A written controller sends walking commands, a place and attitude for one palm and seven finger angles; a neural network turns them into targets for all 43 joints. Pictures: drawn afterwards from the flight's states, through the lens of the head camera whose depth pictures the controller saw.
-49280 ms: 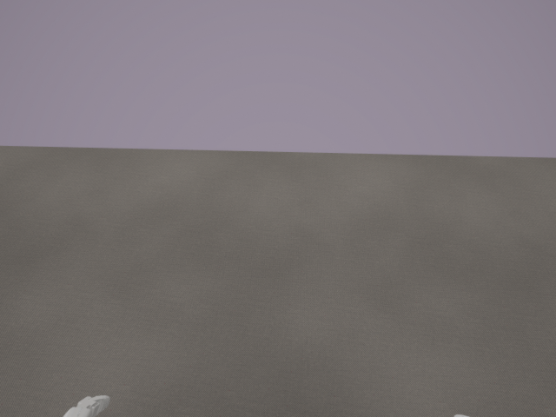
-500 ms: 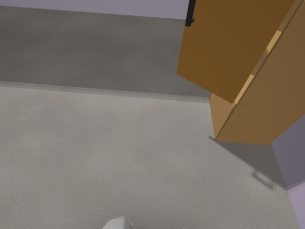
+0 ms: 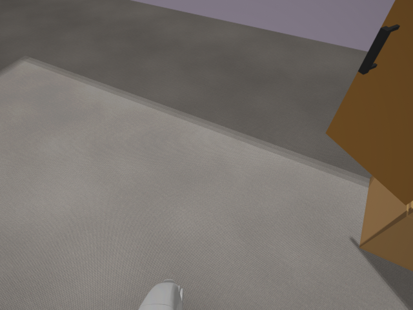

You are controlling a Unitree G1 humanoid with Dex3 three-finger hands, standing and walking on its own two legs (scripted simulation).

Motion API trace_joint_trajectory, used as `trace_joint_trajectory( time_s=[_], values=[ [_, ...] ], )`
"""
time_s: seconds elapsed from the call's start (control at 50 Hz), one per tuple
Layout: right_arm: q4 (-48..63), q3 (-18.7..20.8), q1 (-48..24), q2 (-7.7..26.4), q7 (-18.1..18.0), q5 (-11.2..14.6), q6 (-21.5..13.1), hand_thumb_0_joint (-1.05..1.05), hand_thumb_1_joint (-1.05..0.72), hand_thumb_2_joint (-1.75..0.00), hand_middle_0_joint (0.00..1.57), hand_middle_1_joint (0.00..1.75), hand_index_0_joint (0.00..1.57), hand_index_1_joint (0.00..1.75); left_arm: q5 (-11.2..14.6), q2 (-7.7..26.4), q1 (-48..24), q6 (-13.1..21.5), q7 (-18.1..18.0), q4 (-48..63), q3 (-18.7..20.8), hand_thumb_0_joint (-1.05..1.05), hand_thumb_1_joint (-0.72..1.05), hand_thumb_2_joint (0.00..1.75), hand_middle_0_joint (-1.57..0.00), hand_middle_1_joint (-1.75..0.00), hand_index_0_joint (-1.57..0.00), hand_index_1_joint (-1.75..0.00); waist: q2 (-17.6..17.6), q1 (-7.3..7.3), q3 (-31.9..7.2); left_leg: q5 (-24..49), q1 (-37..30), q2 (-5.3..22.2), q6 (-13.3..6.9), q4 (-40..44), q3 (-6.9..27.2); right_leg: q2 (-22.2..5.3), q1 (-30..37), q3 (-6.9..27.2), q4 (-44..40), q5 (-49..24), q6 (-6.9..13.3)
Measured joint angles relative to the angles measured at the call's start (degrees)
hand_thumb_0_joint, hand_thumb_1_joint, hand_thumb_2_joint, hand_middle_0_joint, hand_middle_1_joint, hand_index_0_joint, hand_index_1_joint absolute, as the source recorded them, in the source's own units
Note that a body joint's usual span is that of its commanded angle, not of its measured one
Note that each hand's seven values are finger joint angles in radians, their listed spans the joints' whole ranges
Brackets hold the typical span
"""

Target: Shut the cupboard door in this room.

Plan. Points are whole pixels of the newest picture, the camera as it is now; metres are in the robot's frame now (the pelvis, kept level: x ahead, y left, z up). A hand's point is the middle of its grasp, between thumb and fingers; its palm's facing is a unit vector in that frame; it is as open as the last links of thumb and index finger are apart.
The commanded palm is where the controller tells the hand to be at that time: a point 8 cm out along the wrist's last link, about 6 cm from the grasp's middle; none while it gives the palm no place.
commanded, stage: walk to a spot facing it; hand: left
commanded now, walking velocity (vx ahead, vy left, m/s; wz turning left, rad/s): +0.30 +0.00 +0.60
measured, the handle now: (378, 50) +0.80 -0.48 +0.05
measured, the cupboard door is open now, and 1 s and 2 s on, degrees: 55 55 55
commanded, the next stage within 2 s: turn to face it in 0.42 s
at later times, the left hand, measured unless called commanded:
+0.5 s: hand (109, 258) +0.25 +0.25 -0.15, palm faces +0.23 -0.95 -0.21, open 7.4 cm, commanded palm none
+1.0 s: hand (117, 245) +0.29 +0.26 -0.19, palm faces +0.21 -0.96 -0.19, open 7.3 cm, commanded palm none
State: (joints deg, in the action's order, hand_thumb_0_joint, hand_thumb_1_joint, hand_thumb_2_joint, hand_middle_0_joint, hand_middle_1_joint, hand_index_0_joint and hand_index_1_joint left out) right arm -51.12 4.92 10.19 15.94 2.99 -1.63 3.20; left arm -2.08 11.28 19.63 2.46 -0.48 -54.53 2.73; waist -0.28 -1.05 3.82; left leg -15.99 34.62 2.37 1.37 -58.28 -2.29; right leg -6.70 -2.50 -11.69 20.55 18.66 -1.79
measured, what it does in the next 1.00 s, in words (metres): walks ahead: left foot, then right foot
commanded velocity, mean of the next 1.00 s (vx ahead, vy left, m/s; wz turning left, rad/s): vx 0.13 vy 0.00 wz -0.06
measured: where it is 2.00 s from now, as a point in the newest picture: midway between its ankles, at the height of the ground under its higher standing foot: (199, 272)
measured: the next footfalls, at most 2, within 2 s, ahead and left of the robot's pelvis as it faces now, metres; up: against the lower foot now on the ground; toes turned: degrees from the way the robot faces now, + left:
left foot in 0.16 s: +0.16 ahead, +0.14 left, +0.00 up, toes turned +14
right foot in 0.58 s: +0.36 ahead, -0.05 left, +0.00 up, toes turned +11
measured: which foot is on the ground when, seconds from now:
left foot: up 0.00-0.14, down 0.16-0.58, up 0.60-0.92, down 0.94-1.00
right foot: down 0.00-0.16, up 0.18-0.56, down 0.58-0.94, up 0.96-1.00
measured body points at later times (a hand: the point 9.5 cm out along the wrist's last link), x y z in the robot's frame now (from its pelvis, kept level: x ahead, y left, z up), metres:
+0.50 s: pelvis +0.17 +0.04 -0.01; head +0.21 +0.04 +0.44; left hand +0.23 +0.30 -0.14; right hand +0.26 -0.18 -0.16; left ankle +0.12 +0.13 -0.74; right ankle +0.31 -0.08 -0.71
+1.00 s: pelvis +0.30 +0.07 -0.01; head +0.34 +0.09 +0.44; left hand +0.28 +0.31 -0.17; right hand +0.43 -0.15 -0.15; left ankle +0.30 +0.17 -0.75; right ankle +0.31 -0.06 -0.72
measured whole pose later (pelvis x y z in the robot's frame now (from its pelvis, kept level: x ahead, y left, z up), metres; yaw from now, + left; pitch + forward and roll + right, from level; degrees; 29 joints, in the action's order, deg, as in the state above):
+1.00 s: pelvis +0.30 +0.07 -0.01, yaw +7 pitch +1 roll -1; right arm -53.7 0.8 8.9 8.5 -1.4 -1.4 -0.2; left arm -1.1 11.4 15.8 -3.3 -0.1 -57.6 4.7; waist 1.4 1.8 4.0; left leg -16.8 16.5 2.6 -1.5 -32.8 -4.9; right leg 1.8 -20.4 1.2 43.6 26.6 -0.4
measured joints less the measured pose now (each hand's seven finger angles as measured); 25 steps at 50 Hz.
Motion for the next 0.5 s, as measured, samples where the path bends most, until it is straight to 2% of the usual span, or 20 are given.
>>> trace_joint_trajectory(
  time_s=[0.06, 0.1, 0.14, 0.16, 0.18, 0.22, 0.26, 0.3, 0.38, 0.5],
  values=[
    [-0.22, -0.78, -2.39, -0.02, 0.43, -0.02, 0.19, 0.0, -0.91, -0.9, 0.19, 0.3, 0.2, 0.3, -0.07, -0.36, 1.64, 0.5, 0.0, -0.56, -0.25, 0.0, 0.9, 0.9, -0.2, -0.3, -0.2, -0.3, 0.3, 1.49, 1.98, -0.16, -1.74, 0.57, -1.03, 8.4, -2.14, -0.89, 2.43, -3.43, 0.4, 2.14, -1.12],
    [0.08, -1.4, -4.23, -0.31, 0.67, -0.04, -0.07, 0.01, -0.91, -0.9, 0.19, 0.3, 0.2, 0.3, -0.06, -0.26, 2.99, 0.46, 0.11, -1.09, -0.34, 0.0, 0.9, 0.9, -0.2, -0.3, -0.2, -0.3, 0.91, 2.5, 3.19, -1.34, -3.9, -0.06, -2.21, 14.2, -3.81, -1.92, 3.48, -5.17, 2.18, 4.36, -2.12],
    [1.12, -1.99, -5.5, -0.58, 0.7, -0.14, -1.14, 0.01, -0.91, -0.9, 0.19, 0.3, 0.2, 0.3, 0.11, 0.06, 4.69, 0.16, 0.35, -1.91, -0.36, 0.0, 0.9, 0.9, -0.2, -0.3, -0.2, -0.3, 1.73, 2.97, 3.83, -1.11, -7.7, -1.72, -3.73, 20.39, -5.64, -3.98, 2.9, -6.17, 7.99, 7.83, -2.97],
    [2.06, -2.33, -5.66, -0.21, 0.68, -0.28, -1.96, 0.01, -0.91, -0.9, 0.19, 0.3, 0.2, 0.3, 0.31, -0.08, 5.97, -0.17, 0.63, -2.26, -0.37, 0.0, 0.9, 0.9, -0.2, -0.3, -0.2, -0.3, 0.98, 3.04, 3.42, 0.98, -10.02, -1.74, -5.24, 23.52, -5.44, -4.73, 0.48, -5.89, 14.95, 9.5, -2.77],
    [2.76, -2.34, -5.91, -0.16, 0.35, -0.32, -2.96, 0.0, -0.91, -0.9, 0.19, 0.3, 0.2, 0.3, 0.52, 0.08, 6.29, -0.88, 1.01, -2.62, -0.35, 0.0, 0.9, 0.9, -0.2, -0.3, -0.2, -0.3, 0.48, 2.61, 3.4, 5.74, -9.4, -1.62, -6.13, 22.39, -5.01, -4.9, -3.44, -3.47, 25.1, 11.12, -2.37],
    [2.94, -2.7, -6.03, -1.07, -0.49, 0.05, -4.24, 0.0, -0.91, -0.9, 0.19, 0.3, 0.2, 0.3, 0.65, 1.15, 4.69, -2.55, 1.07, -3.04, 0.12, 0.0, 0.9, 0.9, -0.2, -0.3, -0.2, -0.3, 1.54, 3.05, 4.3, 2.49, -9.28, -2.35, -6.12, 17.82, -4.84, -3.8, -11.75, 3.93, 42.38, 11.7, -1.24],
    [2.66, -3.11, -4.79, -2.01, -1.28, 0.16, -4.64, 0.0, -0.91, -0.9, 0.19, 0.3, 0.2, 0.3, 0.45, 1.78, 2.33, -3.29, 0.96, -2.79, 0.79, 0.01, 0.9, 0.9, -0.2, -0.3, -0.2, -0.3, 2.06, 3.24, 3.91, -0.39, -11.36, -3.03, -5.53, 18.63, -4.31, -2.72, -18.64, 7.39, 49.35, 9.21, -0.7],
    [1.78, -3.36, -3.15, -2.9, -1.93, 0.07, -4.79, 0.0, -0.91, -0.9, 0.19, 0.3, 0.2, 0.3, 0.11, 1.95, -0.45, -3.33, 1.2, -1.61, 1.31, 0.01, 0.9, 0.9, -0.2, -0.3, -0.2, -0.3, 2.08, 2.99, 3.26, 0.0, -13.94, -3.73, -4.95, 21.81, -3.36, -2.44, -23.86, 8.83, 48.71, 5.61, -0.66],
    [-0.87, -3.65, 0.46, -4.34, -2.23, 0.1, -4.69, 0.0, -0.91, -0.9, 0.2, 0.3, 0.2, 0.3, -0.02, 1.3, -5.62, -2.81, 1.77, 1.75, 1.47, 0.01, 0.91, 0.9, -0.2, -0.3, -0.2, -0.3, 1.36, 2.12, 1.69, 1.27, -18.87, -4.66, -5.02, 28.09, -0.99, -1.97, -29.73, 9.98, 39.38, -0.53, -1.2],
    [-3.95, -2.86, 5.35, -5.56, -2.1, 0.1, -3.99, 0.0, -0.91, -0.9, 0.2, 0.3, 0.21, 0.3, 0.06, 0.28, -10.92, -2.23, 2.27, 5.3, 1.1, 0.0, 0.91, 0.9, -0.2, -0.3, -0.2, -0.3, 0.69, -0.07, -0.1, -0.71, -24.25, -4.83, -3.61, 31.63, 1.91, 0.39, -28.17, 9.72, 22.99, -6.67, -1.87]
  ],
)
